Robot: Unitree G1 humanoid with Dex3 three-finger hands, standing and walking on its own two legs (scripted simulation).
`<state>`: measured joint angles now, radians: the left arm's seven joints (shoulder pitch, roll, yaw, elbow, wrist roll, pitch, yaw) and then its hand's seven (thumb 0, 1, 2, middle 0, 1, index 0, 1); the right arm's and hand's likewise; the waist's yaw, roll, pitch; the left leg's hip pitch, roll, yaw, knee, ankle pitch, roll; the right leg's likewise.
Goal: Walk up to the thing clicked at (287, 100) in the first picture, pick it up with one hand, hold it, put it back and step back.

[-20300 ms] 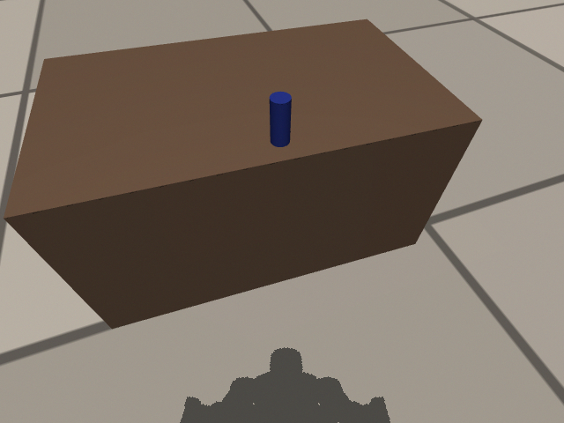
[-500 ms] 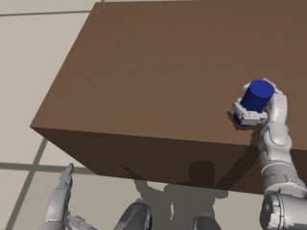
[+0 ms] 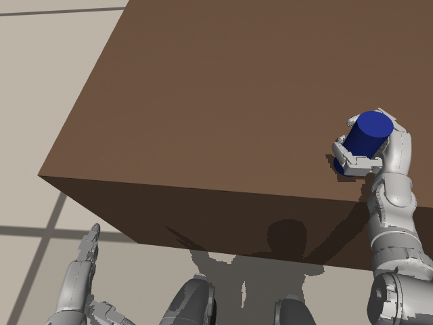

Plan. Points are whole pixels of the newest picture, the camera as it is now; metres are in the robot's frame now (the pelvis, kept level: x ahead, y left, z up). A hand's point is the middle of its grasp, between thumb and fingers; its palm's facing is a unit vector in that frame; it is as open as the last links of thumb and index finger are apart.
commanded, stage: open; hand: right
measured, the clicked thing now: (359, 146) +0.45 -0.19 +0.03
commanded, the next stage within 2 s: withdraw in 0.44 s
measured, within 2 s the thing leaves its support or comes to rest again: neither
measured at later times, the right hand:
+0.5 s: hand (355, 143) +0.45 -0.18 +0.03, palm faces +0.12 +0.99 +0.01, open 14.3 cm
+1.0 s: hand out of the picture +0.47 -0.25 +0.14, palm faces +0.18 +0.98 -0.03, open 17.6 cm
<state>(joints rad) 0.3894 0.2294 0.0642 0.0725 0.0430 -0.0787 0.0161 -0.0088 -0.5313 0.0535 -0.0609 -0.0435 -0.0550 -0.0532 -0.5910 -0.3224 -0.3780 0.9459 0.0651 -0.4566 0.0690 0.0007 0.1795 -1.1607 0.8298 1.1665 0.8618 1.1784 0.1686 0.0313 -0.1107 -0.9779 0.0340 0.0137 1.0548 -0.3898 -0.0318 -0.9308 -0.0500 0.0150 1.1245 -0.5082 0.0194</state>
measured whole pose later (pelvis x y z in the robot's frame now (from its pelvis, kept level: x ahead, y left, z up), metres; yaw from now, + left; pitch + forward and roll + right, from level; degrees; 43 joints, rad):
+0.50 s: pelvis +0.00 +0.00 +0.00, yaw +0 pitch +18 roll +1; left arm 0.41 0.23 0.07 0.05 0.04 -0.05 0.01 -0.01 -0.53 0.06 -0.06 -0.05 -0.06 -0.06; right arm -0.60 -0.32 -0.38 0.93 0.07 -0.44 0.07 -0.01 0.54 -0.22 0.59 0.42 0.60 0.42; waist 0.17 0.03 -0.12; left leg -0.99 0.03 0.01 1.07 -0.40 -0.03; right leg -0.94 -0.05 0.01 1.14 -0.52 0.02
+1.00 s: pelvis +0.01 -0.01 +0.03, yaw +0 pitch +13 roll +2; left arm 0.38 0.24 0.05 0.20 -0.02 -0.03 0.05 -0.01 -0.51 0.04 -0.06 -0.04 -0.06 -0.05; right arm -0.66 -0.47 -0.41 0.90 0.11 -0.26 0.17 -0.01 0.59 -0.05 0.06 0.07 0.06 0.07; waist 0.12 0.00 -0.12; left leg -0.77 0.04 0.02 0.90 -0.35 -0.04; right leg -0.74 -0.04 0.01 0.97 -0.47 0.01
